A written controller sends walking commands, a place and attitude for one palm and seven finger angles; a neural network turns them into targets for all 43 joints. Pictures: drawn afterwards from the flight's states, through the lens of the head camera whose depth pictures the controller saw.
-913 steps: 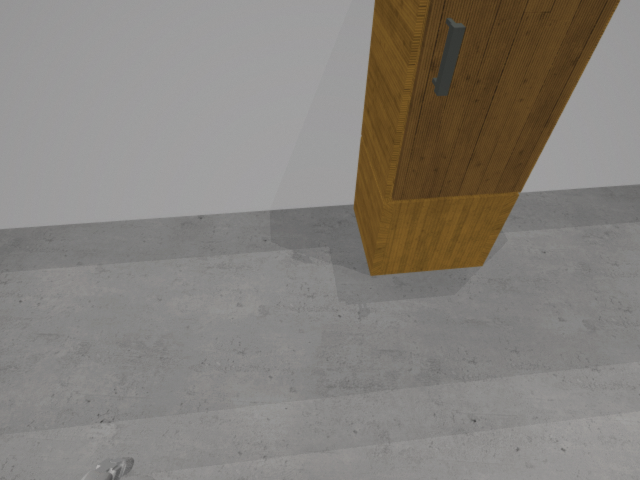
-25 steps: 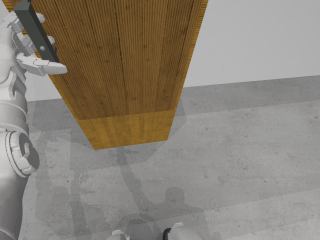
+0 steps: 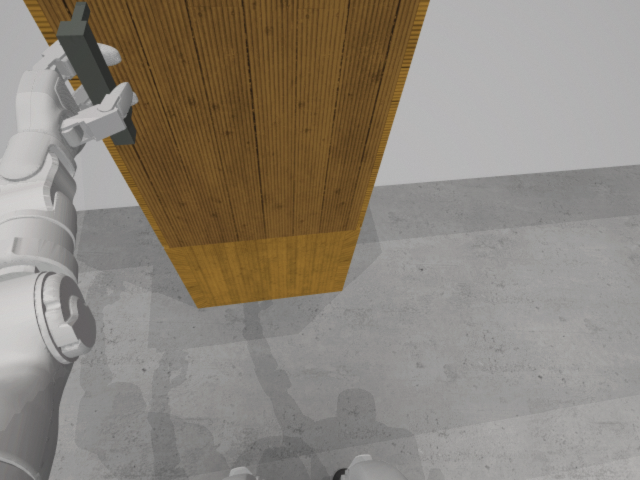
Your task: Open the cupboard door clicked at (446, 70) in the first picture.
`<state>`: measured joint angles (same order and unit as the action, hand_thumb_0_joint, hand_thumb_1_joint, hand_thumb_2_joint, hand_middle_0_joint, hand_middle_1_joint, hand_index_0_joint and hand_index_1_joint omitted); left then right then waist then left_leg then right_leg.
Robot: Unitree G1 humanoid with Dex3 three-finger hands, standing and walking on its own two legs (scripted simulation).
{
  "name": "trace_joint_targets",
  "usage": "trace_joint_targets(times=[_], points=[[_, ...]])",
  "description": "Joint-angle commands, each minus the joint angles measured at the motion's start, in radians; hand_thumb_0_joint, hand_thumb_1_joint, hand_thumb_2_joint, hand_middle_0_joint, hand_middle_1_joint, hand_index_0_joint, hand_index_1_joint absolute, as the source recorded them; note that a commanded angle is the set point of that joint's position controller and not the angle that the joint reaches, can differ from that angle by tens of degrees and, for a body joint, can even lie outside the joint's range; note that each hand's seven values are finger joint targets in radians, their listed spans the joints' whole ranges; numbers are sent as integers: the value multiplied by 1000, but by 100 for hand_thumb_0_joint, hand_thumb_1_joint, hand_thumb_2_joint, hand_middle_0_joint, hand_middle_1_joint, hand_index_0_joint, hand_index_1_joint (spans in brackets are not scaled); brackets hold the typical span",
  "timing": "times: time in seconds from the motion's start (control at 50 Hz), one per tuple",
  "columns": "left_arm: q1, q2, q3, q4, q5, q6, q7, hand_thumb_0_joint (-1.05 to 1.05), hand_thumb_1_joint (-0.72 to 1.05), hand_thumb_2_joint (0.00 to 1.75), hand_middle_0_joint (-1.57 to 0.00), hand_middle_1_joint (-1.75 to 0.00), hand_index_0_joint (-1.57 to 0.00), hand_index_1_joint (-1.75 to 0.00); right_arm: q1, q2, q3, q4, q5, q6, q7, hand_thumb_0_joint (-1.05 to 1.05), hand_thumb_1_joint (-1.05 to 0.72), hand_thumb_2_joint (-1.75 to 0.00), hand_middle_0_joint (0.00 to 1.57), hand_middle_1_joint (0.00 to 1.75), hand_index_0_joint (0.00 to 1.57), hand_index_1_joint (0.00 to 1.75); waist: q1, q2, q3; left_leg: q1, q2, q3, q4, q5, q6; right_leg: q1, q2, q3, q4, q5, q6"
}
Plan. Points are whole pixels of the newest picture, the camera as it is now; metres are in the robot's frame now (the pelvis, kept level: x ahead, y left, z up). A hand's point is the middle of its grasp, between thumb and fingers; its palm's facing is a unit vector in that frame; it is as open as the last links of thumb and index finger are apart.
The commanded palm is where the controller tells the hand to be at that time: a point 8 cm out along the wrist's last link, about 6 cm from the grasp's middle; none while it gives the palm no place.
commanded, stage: close the thumb around the handle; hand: left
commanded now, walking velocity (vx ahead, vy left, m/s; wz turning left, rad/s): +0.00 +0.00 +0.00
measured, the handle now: (104, 78) +0.58 +0.21 +0.14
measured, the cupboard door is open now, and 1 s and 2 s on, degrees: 0 29 40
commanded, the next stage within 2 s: pull the door open along its arc in 0.10 s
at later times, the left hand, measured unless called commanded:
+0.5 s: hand (119, 120) +0.51 +0.18 +0.14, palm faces +0.03 -1.00 +0.00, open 6.0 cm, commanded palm +0.46 +0.23 +0.13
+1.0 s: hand (190, 231) +0.35 +0.10 +0.14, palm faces +0.38 -0.92 +0.09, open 6.5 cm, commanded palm +0.29 +0.14 +0.13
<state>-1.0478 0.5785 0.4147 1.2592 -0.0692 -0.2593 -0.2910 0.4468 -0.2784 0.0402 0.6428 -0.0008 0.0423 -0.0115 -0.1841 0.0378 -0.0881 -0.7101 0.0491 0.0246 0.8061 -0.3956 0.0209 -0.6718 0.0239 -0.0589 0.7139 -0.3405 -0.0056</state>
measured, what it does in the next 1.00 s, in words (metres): stands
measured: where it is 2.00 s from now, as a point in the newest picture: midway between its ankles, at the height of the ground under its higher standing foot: outside the picture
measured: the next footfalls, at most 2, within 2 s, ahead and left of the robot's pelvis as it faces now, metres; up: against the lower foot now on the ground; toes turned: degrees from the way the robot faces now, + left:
none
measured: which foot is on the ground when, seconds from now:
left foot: down 0.00-1.00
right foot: down 0.00-1.00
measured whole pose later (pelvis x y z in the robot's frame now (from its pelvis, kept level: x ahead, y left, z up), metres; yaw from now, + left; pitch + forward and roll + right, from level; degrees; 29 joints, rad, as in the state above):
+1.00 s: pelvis +0.01 -0.01 +0.02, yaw +1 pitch +5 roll +0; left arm -0.15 -0.10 -0.01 0.05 -0.04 0.07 0.44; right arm 0.16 -0.20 0.01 0.56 -0.01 0.03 0.04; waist 0.01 0.06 -0.10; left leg -0.38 0.02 0.03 0.64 -0.36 0.00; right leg -0.37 0.00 -0.05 0.63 -0.35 -0.02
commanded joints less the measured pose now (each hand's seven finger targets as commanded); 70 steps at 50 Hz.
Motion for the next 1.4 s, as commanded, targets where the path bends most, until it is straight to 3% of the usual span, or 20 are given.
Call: trace_joint_targets(times=[0.0, 0.08, 0.14, 0.18, 0.2, 0.32, 0.42, 0.52, 0.66, 0.68, 0.7, 0.72, 0.84, 0.94, 1.02, 1.06, 1.16, 1.26, 1.34, 1.38], points=[[-495, 300, 44, -196, -19, -46, 52, 0, 90, 90, -40, -135, -40, -135, 174, -185, -68, -49, -5, -18, -19, 0, -90, -90, 20, 30, 20, 30, -23, 66, -385, 288, -23, -63, -61, 403, 15, 141, 30, 24, -52, 363, 1], [-484, 334, 62, -220, 12, -74, 79, 0, 90, 90, -40, -135, -40, -135, 174, -182, -68, -59, -9, -25, -16, 0, -90, -90, 20, 30, 20, 30, -5, 89, -413, 291, -25, -64, -54, 408, 12, 145, 28, 27, -39, 359, -2], [-511, 291, 26, -207, 11, -83, 82, 0, 90, 90, -40, -135, -40, -135, 170, -182, -68, -54, -8, -30, -12, 0, -90, -90, 20, 30, 20, 30, -25, 101, -403, 300, -23, -66, -56, 370, 9, 117, 29, 27, -45, 323, -1], [-516, 336, 55, -180, 14, -79, 83, 0, 90, 90, -40, -135, -40, -135, 175, -192, -68, -53, -7, -30, -16, 0, -90, -90, 20, 30, 20, 30, -26, 63, -397, 263, -24, -64, -58, 326, 14, 131, 29, 34, -50, 301, 1], [-532, 282, 14, -186, 7, -77, 80, 0, 90, 90, -40, -135, -40, -135, 173, -186, -67, -55, -6, -35, -15, 0, -90, -90, 20, 30, 20, 30, -35, 68, -400, 266, -27, -63, -65, 307, 14, 133, 29, 34, -54, 290, 2], [-410, 265, 33, -241, -16, -86, 59, 0, 90, 90, -40, -135, -40, -135, 168, -185, -74, -65, -6, -39, -14, 0, -90, -90, 20, 30, 20, 30, 12, 85, -475, 311, -25, -58, -63, 368, 12, 180, 31, 29, -44, 341, -8], [-232, 222, 38, -299, -57, -69, 42, 0, 90, 90, -40, -135, -40, -135, 135, -181, -77, -97, 3, -33, -11, 0, -90, -90, 20, 30, 20, 30, 57, 41, -440, 282, -28, -32, -88, 370, 16, 255, 33, 28, -56, 384, -10], [-33, 121, 5, -501, -106, -43, 44, 0, 90, 90, -40, -135, -40, -135, 82, -164, -89, -137, 20, -31, -3, 0, -90, -90, 20, 30, 20, 30, 100, 38, -453, 336, -28, -16, -106, 487, 18, 328, 32, 22, -61, 492, -14], [284, -77, -96, -795, -159, 36, 80, 0, 90, 90, -40, -135, -40, -135, -36, -132, -92, -188, 45, -50, 11, 0, -90, -90, 20, 30, 20, 30, 145, 1, -359, 382, -30, 5, -147, 548, 17, 389, 20, 12, -86, 565, -10], [272, -104, 35, -903, -214, 52, 232, 0, 90, 90, -40, -135, -40, -135, -80, -99, -93, -194, 43, -65, 16, 0, -90, -90, 20, 30, 20, 30, 222, -26, -348, 345, -39, 4, -152, 526, 5, 399, 23, -4, -103, 525, -6], [346, -213, -55, -926, -193, 78, 307, 0, 90, 90, -40, -135, -40, -135, -105, -95, -92, -190, 38, -77, 25, 0, -90, -90, 20, 30, 20, 30, 195, -3, -316, 365, -37, 10, -166, 502, -3, 387, 22, -10, -103, 502, -6], [387, -267, -85, -992, -186, 84, 360, 0, 90, 90, -40, -135, -40, -135, -116, -91, -91, -190, 39, -89, 32, 0, -90, -90, 20, 30, 20, 30, 195, -33, -299, 373, -33, 4, -170, 515, -6, 389, 22, -18, -110, 496, -7], [592, -477, -265, -1317, -43, 178, 627, 0, 90, 90, -40, -135, -40, -135, -220, -50, -89, -200, 7, -83, 57, 0, -90, -90, 20, 30, 20, 30, 206, -20, -322, 459, -21, 4, -178, 623, -18, 438, -1, -19, -92, 538, -10], [719, -633, -437, -1473, 70, 306, 799, 0, 90, 90, -40, -135, -40, -135, -325, -28, -79, -222, -20, -37, 46, 0, -90, -90, 20, 30, 20, 30, 196, -97, -252, 468, -22, -4, -213, 488, -18, 467, -19, -19, -131, 467, -15], [793, -701, -550, -1540, 134, 352, 843, 0, 90, 90, -40, -135, -40, -135, -372, -7, -68, -222, -31, 1, 28, 0, -90, -90, 20, 30, 20, 30, 186, -144, -192, 489, -29, -12, -225, 418, -13, 489, -31, -6, -177, 437, -19], [814, -738, -599, -1580, 155, 363, 853, 0, 90, 90, -40, -135, -40, -135, -403, 10, -61, -226, -33, 16, 24, 0, -90, -90, 20, 30, 20, 30, 189, -118, -171, 501, -34, -13, -231, 407, -13, 494, -37, -1, -186, 433, -23], [943, -804, -680, -1638, 130, 379, 852, 0, 90, 90, -40, -135, -40, -135, -465, 29, -45, -223, -27, 39, 32, 0, -90, -90, 20, 30, 20, 30, 198, -69, -118, 512, -44, -17, -227, 371, -15, 503, -50, 11, -218, 434, -24], [689, -723, -598, -1529, 126, 377, 895, 0, 90, 90, -40, -135, -40, -135, -505, 31, -30, -180, -36, 40, 5, 0, -90, -90, 20, 30, 20, 30, 181, -136, -34, 491, -65, -31, -226, 251, -8, 436, -65, 50, -301, 207, -12], [710, -705, -556, -1471, 115, 355, 889, 0, 62, 78, -38, -132, -38, -132, -508, 37, -35, -173, -41, 33, -15, 0, -90, -90, 20, 30, 20, 30, 215, -164, -95, 497, -73, -29, -240, 244, -7, 492, -85, 88, -327, 206, -1], [679, -716, -565, -1448, 117, 341, 882, 0, 48, 72, -37, -130, -37, -130, -493, 36, -36, -166, -41, 30, -19, 0, -90, -90, 20, 30, 20, 30, 207, -169, -107, 497, -73, -30, -246, 256, -6, 503, -87, 86, -316, 242, 1]])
